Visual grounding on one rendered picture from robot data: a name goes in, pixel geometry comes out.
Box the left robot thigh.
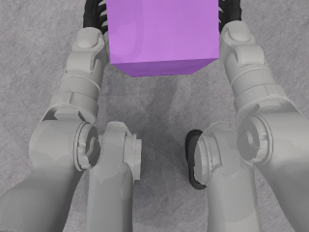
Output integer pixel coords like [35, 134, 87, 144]
[85, 130, 142, 232]

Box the robot right hand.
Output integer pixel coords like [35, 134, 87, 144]
[218, 0, 242, 34]

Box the right robot upper arm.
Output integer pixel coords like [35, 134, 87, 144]
[236, 111, 309, 232]

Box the left robot shin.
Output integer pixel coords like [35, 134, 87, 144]
[89, 121, 133, 174]

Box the carton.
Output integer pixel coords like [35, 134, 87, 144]
[106, 0, 219, 77]

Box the robot left hand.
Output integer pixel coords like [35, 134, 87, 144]
[83, 0, 108, 35]

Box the left robot upper arm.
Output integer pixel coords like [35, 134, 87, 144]
[0, 120, 100, 232]

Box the left robot forearm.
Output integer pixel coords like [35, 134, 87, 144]
[29, 27, 109, 162]

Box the right robot forearm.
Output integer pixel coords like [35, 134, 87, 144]
[218, 20, 304, 119]

